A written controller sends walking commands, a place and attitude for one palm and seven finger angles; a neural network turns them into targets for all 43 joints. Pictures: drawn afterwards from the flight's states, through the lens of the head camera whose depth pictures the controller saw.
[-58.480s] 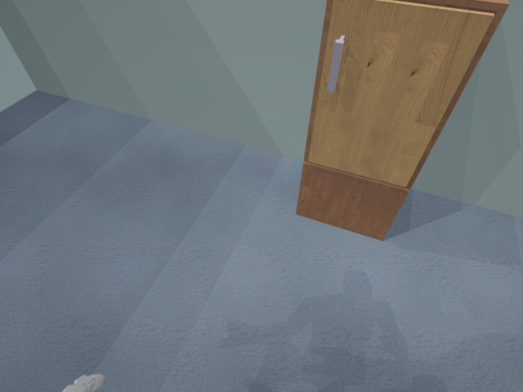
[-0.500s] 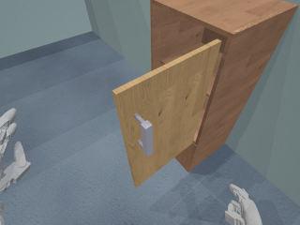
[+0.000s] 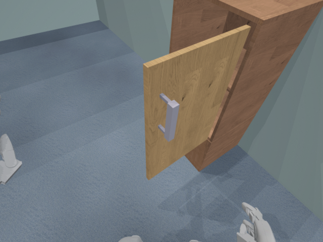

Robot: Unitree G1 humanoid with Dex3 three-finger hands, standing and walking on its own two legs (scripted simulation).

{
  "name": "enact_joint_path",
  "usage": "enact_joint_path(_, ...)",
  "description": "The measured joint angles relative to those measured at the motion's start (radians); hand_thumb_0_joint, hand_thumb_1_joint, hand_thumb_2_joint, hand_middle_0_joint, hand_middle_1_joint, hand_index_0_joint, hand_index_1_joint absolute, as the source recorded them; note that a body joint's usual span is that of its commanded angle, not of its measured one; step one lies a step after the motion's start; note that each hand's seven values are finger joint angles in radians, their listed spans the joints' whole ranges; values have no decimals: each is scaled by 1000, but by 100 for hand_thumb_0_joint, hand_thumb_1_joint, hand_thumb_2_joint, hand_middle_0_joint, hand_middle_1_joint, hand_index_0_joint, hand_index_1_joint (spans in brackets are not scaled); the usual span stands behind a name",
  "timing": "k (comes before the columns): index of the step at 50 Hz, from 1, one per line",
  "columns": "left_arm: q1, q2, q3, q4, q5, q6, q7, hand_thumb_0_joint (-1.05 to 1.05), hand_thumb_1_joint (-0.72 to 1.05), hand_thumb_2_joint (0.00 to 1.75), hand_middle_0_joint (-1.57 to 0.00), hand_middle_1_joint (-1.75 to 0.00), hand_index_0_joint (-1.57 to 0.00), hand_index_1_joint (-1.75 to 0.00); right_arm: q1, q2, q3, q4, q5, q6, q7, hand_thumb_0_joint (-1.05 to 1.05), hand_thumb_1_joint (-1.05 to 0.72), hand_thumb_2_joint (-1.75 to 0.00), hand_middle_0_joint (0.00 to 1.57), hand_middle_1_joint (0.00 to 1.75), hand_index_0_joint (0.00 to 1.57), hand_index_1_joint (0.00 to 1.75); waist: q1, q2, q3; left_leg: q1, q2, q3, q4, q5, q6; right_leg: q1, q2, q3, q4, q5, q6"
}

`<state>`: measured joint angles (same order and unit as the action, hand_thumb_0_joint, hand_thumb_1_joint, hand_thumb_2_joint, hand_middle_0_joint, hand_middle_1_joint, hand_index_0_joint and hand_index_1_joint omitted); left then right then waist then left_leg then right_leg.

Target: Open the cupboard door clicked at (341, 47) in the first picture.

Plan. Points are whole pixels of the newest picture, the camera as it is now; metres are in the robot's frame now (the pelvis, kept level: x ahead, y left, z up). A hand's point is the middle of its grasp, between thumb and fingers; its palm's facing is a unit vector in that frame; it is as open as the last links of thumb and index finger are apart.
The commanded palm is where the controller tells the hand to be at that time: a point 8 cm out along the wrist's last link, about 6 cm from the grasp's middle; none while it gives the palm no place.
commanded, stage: step back with the hand held close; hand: left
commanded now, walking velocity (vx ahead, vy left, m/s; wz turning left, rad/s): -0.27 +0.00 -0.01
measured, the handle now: (166, 118) +0.43 +0.02 +0.06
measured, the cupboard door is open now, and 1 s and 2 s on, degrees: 93 93 93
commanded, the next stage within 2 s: stop stepping back and stand still in 0.62 s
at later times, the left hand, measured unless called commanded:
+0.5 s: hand (5, 195) +0.15 +0.24 +0.18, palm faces +0.43 -0.79 -0.43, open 7.5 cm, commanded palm +0.09 +0.28 +0.20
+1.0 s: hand out of the picture +0.01 +0.21 +0.18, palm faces +0.35 -0.80 -0.49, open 7.4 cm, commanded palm -0.04 +0.25 +0.20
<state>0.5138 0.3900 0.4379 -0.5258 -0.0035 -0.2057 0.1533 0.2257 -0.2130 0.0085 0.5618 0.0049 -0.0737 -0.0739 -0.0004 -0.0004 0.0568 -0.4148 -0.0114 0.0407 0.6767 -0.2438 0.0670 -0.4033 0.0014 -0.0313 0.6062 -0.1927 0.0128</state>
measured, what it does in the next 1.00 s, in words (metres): walks backwards: right foot, then left foot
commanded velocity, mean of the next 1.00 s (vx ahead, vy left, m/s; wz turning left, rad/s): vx -0.20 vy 0.01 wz -0.01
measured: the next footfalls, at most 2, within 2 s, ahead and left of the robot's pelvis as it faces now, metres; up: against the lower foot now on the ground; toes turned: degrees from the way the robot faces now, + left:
right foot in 0.48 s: -0.16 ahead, -0.11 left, +0.00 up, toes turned -6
left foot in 0.66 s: +0.02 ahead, +0.06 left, +0.00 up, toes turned -2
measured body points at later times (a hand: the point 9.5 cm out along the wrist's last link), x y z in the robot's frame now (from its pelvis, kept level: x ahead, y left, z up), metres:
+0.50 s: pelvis -0.06 -0.02 +0.01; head -0.02 +0.00 +0.45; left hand +0.12 +0.28 +0.21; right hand +0.13 -0.23 -0.07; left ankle +0.08 +0.08 -0.72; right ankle -0.17 -0.12 -0.72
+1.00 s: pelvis -0.19 -0.04 +0.02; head -0.19 -0.02 +0.47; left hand -0.01 +0.25 +0.21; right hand -0.04 -0.29 -0.06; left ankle -0.08 +0.07 -0.69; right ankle -0.20 -0.12 -0.72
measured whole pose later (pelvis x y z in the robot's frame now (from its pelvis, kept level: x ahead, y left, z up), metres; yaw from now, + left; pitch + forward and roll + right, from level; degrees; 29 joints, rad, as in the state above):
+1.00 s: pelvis -0.19 -0.04 +0.02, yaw -2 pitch +0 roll +0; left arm 0.62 0.46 0.42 -0.56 -0.05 -0.15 0.14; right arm 0.23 -0.21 0.00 0.64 -0.01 -0.10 -0.07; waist 0.00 -0.04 0.00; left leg -0.51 -0.02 0.00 0.74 -0.27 -0.02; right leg -0.21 0.04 -0.05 0.49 -0.28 -0.06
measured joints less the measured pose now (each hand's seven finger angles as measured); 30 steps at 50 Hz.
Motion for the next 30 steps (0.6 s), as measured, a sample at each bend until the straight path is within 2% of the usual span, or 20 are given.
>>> enact_joint_path(4, -11, 11, 17, -2, 2, -16, 1, 2, 89, 89, -21, -31, -21, -30, 9, 6, 0, 10, -2, -10, 2, 1, -90, -90, 21, 30, 20, 30, -10, -10, 4, -22, -3, 0, 25, -16, -1, -13, 11, 22, 14, 22, -4)
enact_joint_path(7, -6, 7, 25, -6, 1, -26, 2, 2, 89, 89, -21, -31, -21, -30, 6, 1, -3, 18, -6, -11, 8, 1, -90, -90, 21, 30, 20, 30, -7, -12, 3, -43, -2, 4, 45, -61, -3, -26, 11, 25, 12, 28, -2)
enact_joint_path(10, -5, 4, 22, -20, -7, -29, 4, 2, 89, 89, -21, -31, -21, -30, -3, -7, -8, 24, -5, -11, 12, 1, -90, -90, 21, 30, 20, 30, -8, -16, 6, -61, -5, 7, 37, -51, -6, -43, 7, 29, 4, 38, -1)
enact_joint_path(12, -7, 10, 22, -30, -6, -32, 3, 2, 89, 89, -21, -31, -21, -30, -8, -12, -11, 24, -5, -14, 11, 1, -90, -90, 21, 30, 20, 30, -11, -14, 13, -70, -3, 9, 26, -15, 3, -59, 15, 37, 22, -3, 2)
enact_joint_path(15, -14, 35, 33, -42, -5, -35, -5, 2, 89, 89, -21, -31, -21, -30, -9, -5, -25, 30, -9, -31, 9, 1, -90, -90, 21, 30, 20, 30, -21, 2, 23, -72, 10, -6, 4, 89, 13, -54, 55, 55, 169, -99, 4)
enact_joint_path(18, 4, 41, 51, -39, -16, -45, -4, 2, 89, 89, -21, -31, -21, -30, -12, 19, -28, 55, -17, -48, 18, 1, -90, -90, 21, 30, 20, 30, -3, -2, -9, -71, 20, -4, -36, 90, 6, 15, 82, 61, 267, -219, -2)
enact_joint_path(21, 14, 19, 43, -30, -37, -37, 7, 2, 89, 89, -21, -31, -21, -30, -32, 38, -16, 73, -26, -65, 30, 1, -90, -90, 21, 30, 20, 30, 22, -6, -43, -73, 40, 17, -121, 145, -9, 129, 76, 45, 165, -291, -13)
enact_joint_path(24, -9, 8, 19, -20, -49, -27, 3, 2, 89, 89, -21, -31, -20, -30, -75, 48, -2, 72, -31, -72, 41, 1, -90, -90, 21, 30, 20, 30, 40, -11, -50, -94, 59, 41, -191, 208, -22, 246, 58, 39, -60, -212, -27)
enact_joint_path(25, -20, 12, 14, -18, -51, -29, -2, 2, 89, 89, -21, -31, -20, -30, -96, 50, 2, 69, -31, -68, 44, 1, -90, -90, 21, 30, 20, 30, 46, -14, -44, -109, 67, 52, -199, 224, -28, 264, 59, 50, -127, -223, -45)
enact_joint_path(27, -45, 7, -16, -8, -50, -31, -16, 2, 89, 89, -21, -31, -20, -30, -135, 42, 4, 73, -26, -52, 45, 1, -90, -90, 21, 30, 20, 30, 40, 19, -13, -111, 96, 36, -204, 231, -46, 259, 93, 49, -146, -198, -52)
enact_joint_path(30, -15, 45, -33, -27, -43, -27, -37, 2, 89, 89, -21, -31, -20, -30, -123, 44, 11, 66, -5, -21, 35, 1, -90, -90, 21, 30, 20, 30, 14, -2, -25, -90, 62, 2, -104, 93, -62, 252, 91, 52, -144, -160, -47)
